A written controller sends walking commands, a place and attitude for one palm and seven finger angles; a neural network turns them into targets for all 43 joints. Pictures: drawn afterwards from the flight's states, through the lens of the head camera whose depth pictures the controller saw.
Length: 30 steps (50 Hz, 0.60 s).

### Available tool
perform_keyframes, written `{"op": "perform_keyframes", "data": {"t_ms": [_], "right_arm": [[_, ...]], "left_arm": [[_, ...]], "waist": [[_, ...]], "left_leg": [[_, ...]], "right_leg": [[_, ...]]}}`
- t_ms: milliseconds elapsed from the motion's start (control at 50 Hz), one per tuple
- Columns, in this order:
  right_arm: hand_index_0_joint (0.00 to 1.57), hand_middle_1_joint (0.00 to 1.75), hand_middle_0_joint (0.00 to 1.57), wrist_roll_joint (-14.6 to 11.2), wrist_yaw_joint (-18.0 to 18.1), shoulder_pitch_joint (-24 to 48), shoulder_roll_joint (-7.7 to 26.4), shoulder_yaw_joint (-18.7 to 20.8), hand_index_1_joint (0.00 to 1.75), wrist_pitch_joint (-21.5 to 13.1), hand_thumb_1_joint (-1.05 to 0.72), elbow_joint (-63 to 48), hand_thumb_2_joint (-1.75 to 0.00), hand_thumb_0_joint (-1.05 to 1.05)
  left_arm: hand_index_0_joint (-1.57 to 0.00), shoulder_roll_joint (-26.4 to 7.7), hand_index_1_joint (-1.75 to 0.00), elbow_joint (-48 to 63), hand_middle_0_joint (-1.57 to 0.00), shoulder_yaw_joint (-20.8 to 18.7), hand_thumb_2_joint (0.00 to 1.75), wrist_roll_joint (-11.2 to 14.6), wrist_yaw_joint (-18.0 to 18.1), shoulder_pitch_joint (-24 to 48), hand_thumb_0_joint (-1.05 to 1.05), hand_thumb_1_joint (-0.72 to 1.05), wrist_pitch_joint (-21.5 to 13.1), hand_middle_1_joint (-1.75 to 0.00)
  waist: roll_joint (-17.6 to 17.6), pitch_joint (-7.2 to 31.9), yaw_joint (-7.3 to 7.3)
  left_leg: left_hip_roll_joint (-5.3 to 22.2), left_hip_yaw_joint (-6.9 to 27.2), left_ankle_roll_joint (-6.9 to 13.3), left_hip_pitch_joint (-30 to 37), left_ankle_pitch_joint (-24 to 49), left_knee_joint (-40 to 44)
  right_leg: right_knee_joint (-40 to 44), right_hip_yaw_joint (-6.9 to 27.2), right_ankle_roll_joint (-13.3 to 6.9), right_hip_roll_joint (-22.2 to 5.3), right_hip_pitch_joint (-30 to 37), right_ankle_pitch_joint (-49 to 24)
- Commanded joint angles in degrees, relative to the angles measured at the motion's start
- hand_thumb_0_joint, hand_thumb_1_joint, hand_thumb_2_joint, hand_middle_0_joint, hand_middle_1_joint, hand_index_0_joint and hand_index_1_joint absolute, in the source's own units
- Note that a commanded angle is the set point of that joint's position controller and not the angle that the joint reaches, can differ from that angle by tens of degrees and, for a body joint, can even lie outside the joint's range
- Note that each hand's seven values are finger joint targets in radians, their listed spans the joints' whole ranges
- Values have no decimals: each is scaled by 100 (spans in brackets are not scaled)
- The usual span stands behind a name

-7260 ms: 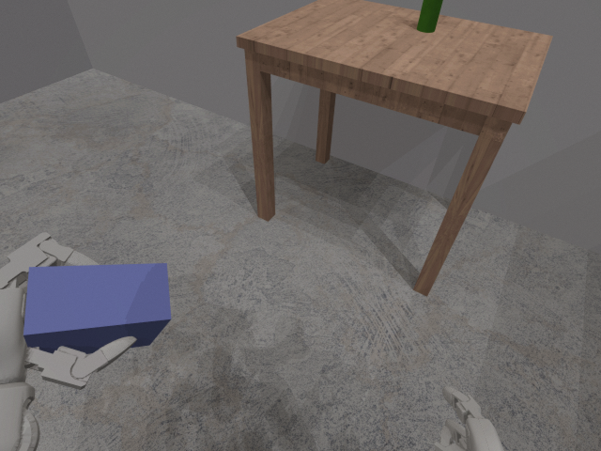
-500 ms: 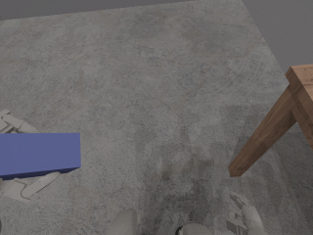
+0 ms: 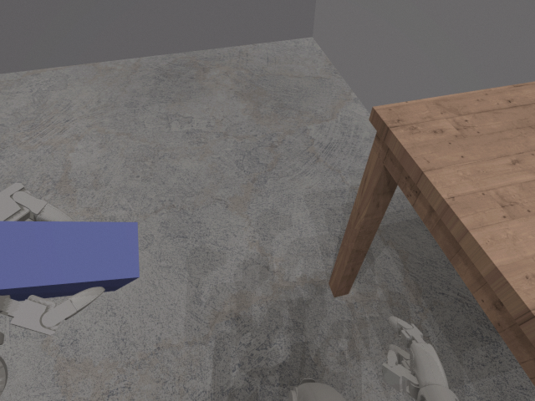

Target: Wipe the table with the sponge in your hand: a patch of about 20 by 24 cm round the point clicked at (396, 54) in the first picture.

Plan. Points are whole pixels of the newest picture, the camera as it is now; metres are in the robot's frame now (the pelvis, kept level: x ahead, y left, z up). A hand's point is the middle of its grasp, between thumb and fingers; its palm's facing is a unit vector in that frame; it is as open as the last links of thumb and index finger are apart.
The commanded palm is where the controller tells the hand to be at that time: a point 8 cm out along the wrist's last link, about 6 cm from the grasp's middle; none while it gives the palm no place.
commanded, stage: turn to face it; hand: left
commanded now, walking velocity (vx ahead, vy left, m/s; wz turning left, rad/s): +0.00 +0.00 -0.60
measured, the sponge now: (87, 261) +0.22 +0.22 +0.17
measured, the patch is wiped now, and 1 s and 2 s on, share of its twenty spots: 0.00 0.00 0.00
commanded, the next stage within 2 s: none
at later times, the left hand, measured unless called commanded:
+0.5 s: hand (184, 260) +0.22 +0.11 +0.19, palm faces +0.11 -0.84 -0.53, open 9.8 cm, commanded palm +0.18 +0.16 +0.19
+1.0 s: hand (332, 323) +0.17 -0.03 +0.19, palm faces -0.21 -0.82 -0.53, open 9.8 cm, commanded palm +0.15 +0.05 +0.19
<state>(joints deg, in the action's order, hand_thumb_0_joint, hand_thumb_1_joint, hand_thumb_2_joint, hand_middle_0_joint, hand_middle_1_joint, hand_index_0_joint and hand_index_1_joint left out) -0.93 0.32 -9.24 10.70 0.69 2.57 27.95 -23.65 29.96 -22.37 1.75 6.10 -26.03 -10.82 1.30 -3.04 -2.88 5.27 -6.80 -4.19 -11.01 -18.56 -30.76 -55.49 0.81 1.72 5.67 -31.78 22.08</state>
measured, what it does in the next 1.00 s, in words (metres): walks backwards, turning right: right foot, then left foot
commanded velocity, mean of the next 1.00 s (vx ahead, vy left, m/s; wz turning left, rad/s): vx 0.00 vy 0.00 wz -0.60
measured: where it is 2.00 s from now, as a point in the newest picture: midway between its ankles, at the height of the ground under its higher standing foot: outside the picture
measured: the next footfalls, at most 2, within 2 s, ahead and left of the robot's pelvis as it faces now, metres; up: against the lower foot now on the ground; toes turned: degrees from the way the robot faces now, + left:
right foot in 0.10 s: +0.07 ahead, -0.12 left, +0.00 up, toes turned -9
left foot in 0.56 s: +0.00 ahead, +0.09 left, +0.00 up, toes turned -15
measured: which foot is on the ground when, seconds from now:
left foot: down 0.00-0.12, up 0.14-0.54, down 0.56-0.82, up 0.84-1.00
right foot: up 0.00-0.08, down 0.10-0.56, up 0.58-0.78, down 0.80-1.00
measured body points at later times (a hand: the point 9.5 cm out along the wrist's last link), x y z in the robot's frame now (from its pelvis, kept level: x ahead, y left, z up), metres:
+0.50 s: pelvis -0.06 -0.05 +0.01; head -0.02 -0.08 +0.46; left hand +0.20 +0.15 +0.22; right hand +0.03 -0.33 -0.10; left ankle -0.04 +0.10 -0.70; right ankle +0.03 -0.12 -0.73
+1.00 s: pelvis -0.14 -0.08 +0.00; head -0.10 -0.14 +0.45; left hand +0.18 +0.01 +0.21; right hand -0.14 -0.38 -0.11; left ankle -0.06 +0.05 -0.66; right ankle -0.11 -0.18 -0.73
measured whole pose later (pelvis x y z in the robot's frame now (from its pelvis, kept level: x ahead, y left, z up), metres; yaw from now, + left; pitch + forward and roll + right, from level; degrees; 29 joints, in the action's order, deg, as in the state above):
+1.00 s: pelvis -0.14 -0.08 +0.00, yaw -36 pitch -1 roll +2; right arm -0.6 0.0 -7.1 13.2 0.8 3.2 32.1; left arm -24.2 34.6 -23.0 3.2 7.6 -29.9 -11.6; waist -0.3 -9.1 1.2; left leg 3.8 -1.6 -5.6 -25.8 -26.9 -60.7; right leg -32.6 1.2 -5.1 3.9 -21.0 10.3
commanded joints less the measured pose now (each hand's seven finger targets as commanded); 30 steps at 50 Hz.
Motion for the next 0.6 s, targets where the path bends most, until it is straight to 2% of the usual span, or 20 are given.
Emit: {"op": "perform_keyframes", "data": {"t_ms": [0,40,60,80,100,120,140,160,180,220,300,320,400,420,480,500,520,540,560,580], "right_arm": [[20,30,20,-99,33,23,876,203,30,-524,-90,-634,-90,0],[20,30,20,-70,57,-4,979,234,30,-659,-90,-591,-90,0],[20,30,20,-73,52,-31,947,232,30,-706,-90,-559,-90,0],[20,30,20,-94,47,18,825,223,30,-740,-90,-564,-90,0],[20,30,20,-50,91,343,665,143,30,-756,-90,-680,-90,0],[20,30,20,-69,80,529,775,219,30,-677,-90,-654,-90,0],[20,30,20,-8,53,493,640,159,30,-559,-90,-600,-90,0],[20,30,20,25,15,538,568,79,30,-452,-90,-504,-90,0],[20,30,20,35,-17,592,518,33,30,-363,-90,-459,-90,0],[20,30,20,27,-40,641,544,77,30,-279,-90,-397,-90,0],[20,30,20,45,-29,555,635,196,30,-154,-90,-396,-90,0],[20,30,20,16,-25,568,707,206,30,-146,-90,-422,-90,0],[20,30,20,-11,-78,491,836,177,30,3,-90,-482,-90,0],[20,30,20,-32,-81,513,844,172,30,31,-90,-507,-90,0],[20,30,20,3,-61,299,825,174,30,104,-90,-507,-90,0],[20,30,20,13,-42,221,855,201,30,93,-90,-520,-90,0],[20,30,20,37,-1,228,893,212,30,57,-90,-554,-90,0],[20,30,20,112,38,335,988,261,30,0,-90,-628,-90,0],[20,30,20,70,95,453,850,233,30,-114,-90,-663,-90,0],[20,30,20,29,128,507,648,223,30,-190,-90,-701,-90,0]], "left_arm": [[-120,-450,-160,997,-120,-98,130,46,145,682,0,10,-260,-160],[-120,-600,-160,1078,-120,-117,130,-33,188,1114,0,10,-208,-160],[-120,-658,-160,976,-120,-193,130,-52,199,1162,0,10,-177,-160],[-120,-892,-160,1060,-120,-329,130,-89,234,1349,0,10,-214,-160],[-120,-1321,-160,1000,-120,-808,130,-41,323,1111,0,10,-243,-160],[-120,-1248,-160,988,-120,-874,130,87,327,805,0,10,-170,-160],[-120,-1415,-160,1357,-120,-1044,130,144,334,426,0,10,-202,-160],[-120,-1338,-160,1649,-120,-1098,130,205,333,134,0,10,-283,-160],[-120,-1219,-160,1714,-120,-1115,130,223,333,-135,0,10,-332,-160],[-120,-1226,-160,1764,-120,-1253,130,239,375,-511,0,10,-410,-160],[-120,-1106,-160,1348,-120,-1278,130,260,402,-822,0,10,-403,-160],[-120,-1122,-160,1376,-120,-1236,130,268,405,-784,0,10,-399,-160],[-120,-909,-160,1008,-120,-888,130,201,361,-610,0,10,-253,-160],[-120,-875,-160,1083,-120,-764,130,184,349,-441,0,10,-229,-160],[-120,-820,-160,1066,-120,-534,130,92,276,-10,0,10,-195,-160],[-120,-809,-160,1122,-120,-454,130,76,241,152,0,10,-209,-160],[-120,-888,-160,1276,-120,-443,130,80,221,415,0,10,-259,-160],[-120,-864,-160,1347,-120,-501,130,70,179,532,0,10,-320,-160],[-120,-991,-160,1417,-120,-633,130,-1,194,630,0,10,-313,-160],[-120,-1076,-160,1493,-120,-729,130,-87,207,682,0,10,-298,-160]], "waist": [[-1346,-43,180],[-1185,197,186],[-834,366,157],[342,520,149],[1832,671,22],[1514,1098,-14],[940,1113,37],[395,1267,56],[197,1315,86],[161,1537,103],[344,1365,112],[365,1350,105],[630,1206,30],[615,1222,22],[627,1198,144],[453,1131,200],[51,1059,213],[-847,844,208],[-1641,707,122],[-1483,516,88]], "left_leg": [[1649,-38,752,-442,1740,695],[1451,-155,544,-421,1833,-47],[1250,-237,425,-543,1633,-767],[733,-377,199,-898,769,-2119],[-115,-136,-44,-2093,-1812,-3482],[-54,751,-60,-1784,-1764,-4026],[-28,983,-73,-1889,-1370,-4343],[-6,989,-112,-2043,-949,-4428],[-15,943,-131,-2102,-746,-4327],[-37,855,-159,-1987,-751,-3651],[-244,639,-101,-1521,-815,-2460],[-267,626,-81,-1400,-895,-2167],[-460,527,52,-854,-1039,-1313],[-459,545,88,-691,-1015,-988],[-484,339,273,197,-857,166],[-340,340,394,695,-773,652],[131,693,604,1081,-709,1126],[1114,1567,1004,1269,-734,1515],[2073,2036,1449,627,-562,1851],[2242,1685,1534,-393,-469,1905]], "right_leg": [[852,-475,175,-671,777,410],[1861,-805,181,-465,1648,-320],[2396,-735,94,-474,2182,-876],[2978,300,-268,-1134,2500,-2232],[3332,2419,-956,-2272,2827,-4304],[3707,3026,-791,-2492,2310,-3222],[3668,3088,-1003,-2454,2397,-2163],[3499,2654,-1093,-2235,2636,-1919],[3406,2302,-1071,-2059,2704,-1933],[3350,1968,-1027,-1914,2936,-2354],[3775,2218,-1074,-1777,2385,-1634],[3818,2321,-1083,-1826,2301,-1467],[4220,2595,-1029,-1640,1754,-503],[4177,2590,-1016,-1601,1726,-558],[4332,2501,-635,-1303,1184,45],[4184,2378,-444,-1081,797,228],[3582,2120,-290,-781,372,181],[2431,1489,-67,-238,-349,235],[348,610,77,-128,-475,268],[-1037,368,123,-369,-41,224]]}}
